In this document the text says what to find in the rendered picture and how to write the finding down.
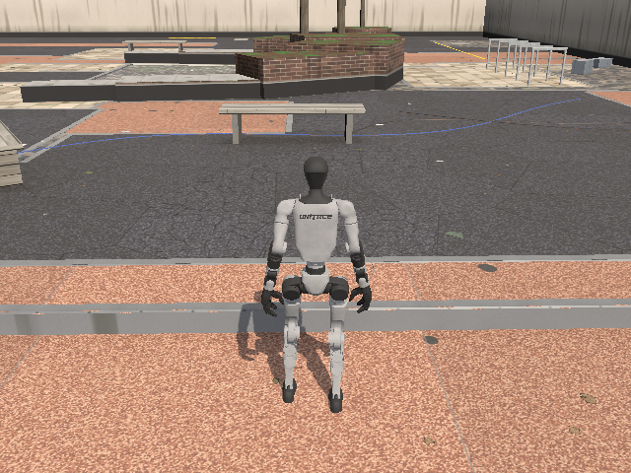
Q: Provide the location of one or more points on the robot right foot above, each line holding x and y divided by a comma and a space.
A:
335, 404

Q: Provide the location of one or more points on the robot right forearm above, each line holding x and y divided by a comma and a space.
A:
359, 266

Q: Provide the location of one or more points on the left robot upper arm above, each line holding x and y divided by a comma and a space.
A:
284, 209

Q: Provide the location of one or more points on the right robot thigh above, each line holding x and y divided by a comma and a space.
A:
338, 300

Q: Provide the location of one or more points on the robot right hand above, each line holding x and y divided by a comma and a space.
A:
365, 300

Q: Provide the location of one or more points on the right robot upper arm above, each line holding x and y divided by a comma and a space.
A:
347, 210

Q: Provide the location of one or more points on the robot left forearm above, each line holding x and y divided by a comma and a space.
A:
272, 269

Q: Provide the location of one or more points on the robot left hand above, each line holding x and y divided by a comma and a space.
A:
266, 301

